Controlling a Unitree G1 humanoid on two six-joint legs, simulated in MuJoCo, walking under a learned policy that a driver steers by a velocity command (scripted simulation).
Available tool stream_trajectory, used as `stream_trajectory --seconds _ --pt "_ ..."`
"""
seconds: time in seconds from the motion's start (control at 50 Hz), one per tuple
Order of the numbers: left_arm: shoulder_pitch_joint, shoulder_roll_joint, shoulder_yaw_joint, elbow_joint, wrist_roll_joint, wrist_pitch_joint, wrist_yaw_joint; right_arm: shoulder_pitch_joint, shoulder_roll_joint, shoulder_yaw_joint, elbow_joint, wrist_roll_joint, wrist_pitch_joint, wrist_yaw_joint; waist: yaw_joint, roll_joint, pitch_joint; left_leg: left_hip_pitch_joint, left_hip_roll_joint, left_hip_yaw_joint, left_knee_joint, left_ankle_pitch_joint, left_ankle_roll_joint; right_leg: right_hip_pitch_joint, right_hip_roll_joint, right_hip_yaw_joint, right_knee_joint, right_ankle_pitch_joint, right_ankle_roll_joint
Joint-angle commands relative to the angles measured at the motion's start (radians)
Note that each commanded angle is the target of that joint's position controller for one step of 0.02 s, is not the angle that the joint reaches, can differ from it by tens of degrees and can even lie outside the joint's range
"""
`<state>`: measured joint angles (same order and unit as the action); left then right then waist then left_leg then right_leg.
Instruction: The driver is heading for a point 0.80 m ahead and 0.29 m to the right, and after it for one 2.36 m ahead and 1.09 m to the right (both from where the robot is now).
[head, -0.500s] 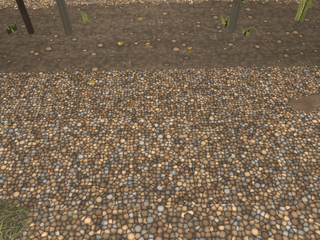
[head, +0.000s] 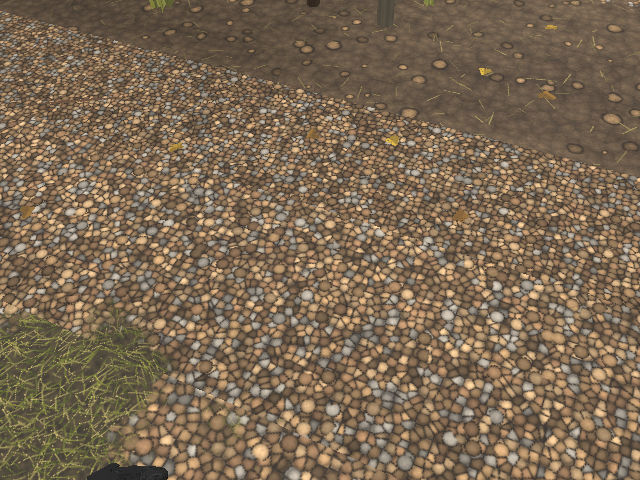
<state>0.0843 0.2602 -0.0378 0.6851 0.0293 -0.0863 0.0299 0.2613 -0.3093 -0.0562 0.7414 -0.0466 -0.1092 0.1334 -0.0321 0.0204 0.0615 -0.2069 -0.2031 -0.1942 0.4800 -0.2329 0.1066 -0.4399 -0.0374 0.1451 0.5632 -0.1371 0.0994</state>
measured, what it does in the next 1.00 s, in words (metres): steps to the right, turning right: right foot, then right foot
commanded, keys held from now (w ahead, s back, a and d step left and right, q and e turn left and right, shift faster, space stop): shift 0.02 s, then e+shift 0.36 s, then w+e+shift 0.50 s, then w+q+shift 0.12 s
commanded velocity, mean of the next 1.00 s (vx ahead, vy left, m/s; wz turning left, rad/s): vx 0.42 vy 0.00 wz -0.46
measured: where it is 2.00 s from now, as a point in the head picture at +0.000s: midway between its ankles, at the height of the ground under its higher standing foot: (545, 314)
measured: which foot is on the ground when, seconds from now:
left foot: down 0.00-0.74, up 0.76-1.00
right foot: up 0.00-0.00, down 0.02-0.34, up 0.36-0.72, down 0.74-1.00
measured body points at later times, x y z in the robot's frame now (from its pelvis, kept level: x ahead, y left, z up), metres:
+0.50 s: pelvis +0.06 -0.06 +0.02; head +0.08 -0.06 +0.47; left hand +0.22 +0.19 -0.09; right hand +0.12 -0.34 -0.09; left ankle +0.01 +0.07 -0.73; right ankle +0.08 -0.19 -0.68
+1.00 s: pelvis +0.25 -0.25 +0.00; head +0.25 -0.27 +0.45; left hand +0.43 -0.03 -0.12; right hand +0.24 -0.56 -0.12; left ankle +0.46 -0.16 -0.66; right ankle +0.18 -0.26 -0.73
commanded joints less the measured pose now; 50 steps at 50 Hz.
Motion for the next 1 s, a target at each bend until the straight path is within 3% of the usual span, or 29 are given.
stream_trajectory --seconds 0.02,0.04,0.06,0.08,0.1,0.12,0.14,0.16,0.18,0.2,0.22,0.24,0.28,0.34,0.38,0.42,0.48,0.6,0.62,0.68,0.72,0.74,0.76,0.78,0.8,0.86,0.94,0.96,1.0 --pt "0.199 0.213 0.078 0.008 -0.022 -0.025 0.012 -0.091 -0.108 -0.033 -0.113 0.009 -0.007 -0.009 0.128 -0.038 -0.083 -0.132 0.218 -0.311 0.001 0.248 0.079 0.325 -0.042 0.011 -0.14 0.239 -0.138" --pt "0.3 0.266 0.094 0.024 -0.027 -0.039 0.011 -0.099 -0.048 -0.014 -0.142 0.025 -0.006 -0.019 0.143 -0.121 -0.184 -0.157 0.128 -0.195 0.163 0.203 -0.015 0.466 -0.169 0.138 -0.179 0.561 -0.295" --pt "0.226 0.322 0.106 -0.007 -0.015 -0.052 0.0 0.037 0.032 0.005 -0.151 -0.01 -0.016 -0.044 0.038 -0.33 -0.309 -0.35 -0.004 -0.024 0.347 -0.346 -0.114 0.64 -0.421 0.444 -0.244 0.73 -0.594" --pt "0.215 0.25 0.102 -0.01 0.006 -0.042 0.003 -0.023 -0.1 -0.028 -0.132 -0.022 0.011 -0.067 0.088 -0.185 -0.234 -0.394 0.071 0.037 0.508 -0.495 -0.149 0.549 -0.401 0.468 -0.282 0.537 -0.536" --pt "0.147 0.213 0.096 -0.023 -0.017 -0.037 -0.004 -0.044 -0.125 -0.032 -0.12 -0.021 0.036 -0.09 0.068 -0.131 -0.203 -0.361 0.12 0.06 0.575 -0.455 -0.164 0.454 -0.305 0.329 -0.295 0.381 -0.431" --pt "0.05 0.12 0.062 -0.049 -0.029 -0.027 -0.022 -0.041 -0.112 -0.022 -0.1 -0.026 0.053 -0.105 0.025 -0.1 -0.19 -0.291 0.169 0.081 0.582 -0.413 -0.197 0.365 -0.211 0.216 -0.283 0.311 -0.328" --pt "-0.031 -0.013 0.005 -0.055 -0.059 -0.024 -0.057 -0.008 -0.014 0.012 -0.082 -0.03 0.058 -0.087 -0.042 -0.116 -0.19 -0.152 0.216 0.06 0.467 -0.384 -0.246 0.251 -0.112 0.113 -0.24 0.339 -0.226" --pt "-0.075 0.014 0.013 -0.052 -0.066 -0.023 -0.081 -0.014 0.051 0.045 -0.082 -0.032 0.06 -0.051 -0.079 -0.093 -0.144 -0.023 0.214 0.138 0.336 -0.348 -0.299 0.102 -0.032 0.018 -0.213 0.373 -0.167" --pt "-0.107 0.129 0.053 -0.05 -0.053 -0.011 -0.095 -0.022 0.052 0.053 -0.079 -0.001 0.066 -0.02 -0.098 -0.056 -0.128 0.077 0.202 0.202 0.145 -0.176 -0.318 0.023 0.013 -0.003 -0.175 0.346 -0.162" --pt "-0.07 0.251 0.108 -0.057 -0.013 0.006 -0.099 -0.025 -0.023 0.031 -0.07 0.045 0.075 -0.015 -0.054 -0.109 -0.106 0.094 0.153 0.244 0.111 -0.039 -0.292 0.002 -0.001 0.081 -0.2 0.231 -0.217" --pt "-0.027 0.309 0.14 -0.064 -0.001 0.012 -0.102 -0.002 -0.114 0.003 -0.066 0.046 0.078 -0.031 -0.028 -0.139 -0.111 0.068 0.139 0.246 0.093 -0.075 -0.255 0.047 -0.053 0.184 -0.223 0.121 -0.276" --pt "0.026 0.316 0.149 -0.061 -0.007 0.01 -0.101 0.005 -0.183 -0.018 -0.079 0.025 0.076 -0.056 -0.017 -0.108 -0.125 0.058 0.158 0.223 0.08 -0.099 -0.207 0.088 -0.102 0.285 -0.237 0.02 -0.313" --pt "0.099 0.209 0.119 -0.049 -0.024 -0.009 -0.073 -0.039 -0.206 -0.036 -0.114 0.004 0.057 -0.099 -0.01 -0.081 -0.11 0.054 0.251 0.133 0.023 -0.14 -0.046 0.067 -0.108 0.336 -0.263 -0.183 -0.302" --pt "0.028 0.173 0.103 -0.087 0.004 -0.016 -0.022 -0.02 -0.175 -0.041 -0.121 0.027 0.028 -0.126 -0.018 0.061 -0.068 0.243 0.472 -0.107 -0.188 -0.044 0.259 -0.179 0.064 0.066 -0.085 -0.19 -0.189" --pt "0.081 0.146 0.099 -0.065 0.037 -0.015 -0.033 -0.077 -0.125 -0.029 -0.148 0.008 0.013 -0.16 0.002 0.132 -0.057 0.276 0.663 -0.178 -0.298 0.259 0.308 -0.22 0.044 -0.061 0.27 -0.355 -0.127" --pt "0.133 0.158 0.113 -0.024 0.051 0.001 -0.045 -0.097 -0.049 0.001 -0.144 -0.004 0.003 -0.18 0.036 0.088 -0.013 0.257 0.609 -0.059 -0.388 -0.094 0.165 -0.199 -0.004 -0.069 0.4 -0.272 -0.144" --pt "0.038 0.089 0.097 -0.038 0.028 0.022 -0.103 0.032 -0.069 0.012 -0.078 -0.013 0.005 -0.205 -0.04 0.091 0.055 0.397 0.556 0.088 -0.446 -0.239 0.061 -0.297 0.006 -0.148 0.291 -0.143 -0.144" --pt "-0.078 0.017 0.056 -0.079 0.029 0.007 -0.153 0.271 -0.077 0.026 0.057 -0.053 0.022 -0.17 -0.105 0.103 0.106 0.429 0.597 0.302 -0.443 -0.074 0.075 -0.273 -0.029 -0.192 0.161 -0.118 -0.151" --pt "-0.175 0.132 0.11 -0.103 -0.026 0.076 -0.145 0.178 -0.163 -0.025 0.082 0.058 0.05 -0.143 -0.076 0.157 0.146 0.284 0.47 0.413 -0.291 0.116 -0.038 -0.243 -0.001 -0.245 0.206 -0.048 -0.159" --pt "-0.032 0.081 0.094 -0.107 -0.027 0.119 -0.136 0.172 -0.132 -0.019 0.098 0.042 0.067 -0.14 0.02 0.234 0.012 0.105 0.505 0.476 -0.128 0.317 -0.068 0.055 0.042 -0.289 0.292 -0.138 -0.191" --pt "0.283 0.138 0.132 0.009 -0.039 0.119 -0.099 0.079 -0.185 -0.036 0.073 0.021 0.068 -0.145 0.207 0.107 -0.11 -0.098 0.492 0.538 0.273 0.634 -0.096 0.451 0.118 -0.273 0.237 -0.205 -0.265" --pt "0.509 0.236 0.171 0.092 -0.031 0.122 -0.068 0.037 -0.155 -0.03 0.042 -0.003 0.067 -0.141 0.314 -0.132 -0.205 -0.333 0.44 0.508 0.692 0.244 -0.118 0.701 0.069 -0.109 0.143 -0.348 -0.299" --pt "0.387 0.33 0.17 0.05 -0.042 0.121 -0.053 0.051 -0.004 0.005 -0.003 -0.015 0.061 -0.128 0.182 -0.406 -0.165 -0.603 0.329 0.369 1.009 -0.397 -0.142 0.651 -0.143 0.365 -0.093 -0.608 -0.33" --pt "0.321 0.367 0.184 -0.019 -0.049 0.128 -0.047 -0.073 -0.09 -0.01 -0.106 0.004 0.042 -0.123 0.217 -0.311 -0.222 -0.729 0.251 0.167 1.012 -0.275 -0.172 0.625 -0.2 0.691 -0.298 -0.56 -0.43" --pt "0.311 0.329 0.177 0.012 -0.025 0.134 -0.043 -0.113 -0.12 -0.013 -0.12 0.016 0.036 -0.129 0.175 -0.19 -0.13 -0.751 0.292 0.145 0.95 -0.206 -0.168 0.577 -0.228 0.62 -0.298 -0.492 -0.439" --pt "0.149 0.224 0.151 -0.017 -0.011 0.109 -0.048 0.069 -0.126 -0.016 -0.023 -0.001 0.075 -0.154 0.009 -0.14 -0.001 -0.452 0.36 0.136 0.688 -0.151 -0.168 0.195 -0.09 0.37 -0.286 -0.35 -0.401" --pt "0.188 0.173 0.135 0.032 -0.032 0.063 -0.054 0.041 -0.071 -0.011 0.016 -0.013 0.118 -0.131 0.002 -0.097 -0.017 -0.387 0.354 0.175 0.51 0.076 -0.164 0.164 -0.036 0.217 -0.304 -0.036 -0.4" --pt "0.244 0.189 0.14 0.053 -0.01 0.046 -0.058 0.028 -0.073 -0.018 0.028 -0.001 0.115 -0.122 0.028 -0.09 -0.021 -0.449 0.359 0.172 0.571 0.191 -0.134 0.22 -0.06 0.225 -0.299 -0.016 -0.405" --pt "0.348 0.155 0.134 0.107 -0.022 0.019 -0.052 -0.139 -0.102 -0.042 -0.012 0.028 0.101 -0.111 0.074 -0.044 0.045 -0.688 0.376 0.098 0.468 0.273 -0.103 0.371 -0.065 0.241 -0.317 -0.158 -0.36"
